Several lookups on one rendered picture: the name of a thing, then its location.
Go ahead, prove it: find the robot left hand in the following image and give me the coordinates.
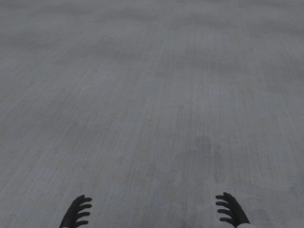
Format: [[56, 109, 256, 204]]
[[59, 195, 92, 228]]

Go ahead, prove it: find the robot right hand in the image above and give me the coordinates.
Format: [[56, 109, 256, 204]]
[[216, 192, 250, 228]]

